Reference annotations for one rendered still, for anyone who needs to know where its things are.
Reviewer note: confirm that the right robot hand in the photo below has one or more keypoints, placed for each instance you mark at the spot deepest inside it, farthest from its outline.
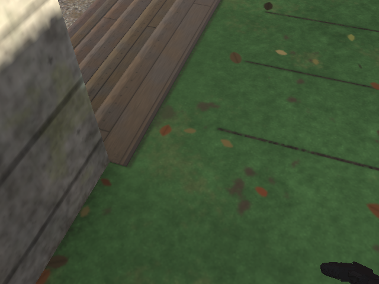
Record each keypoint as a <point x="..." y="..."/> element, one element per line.
<point x="347" y="272"/>

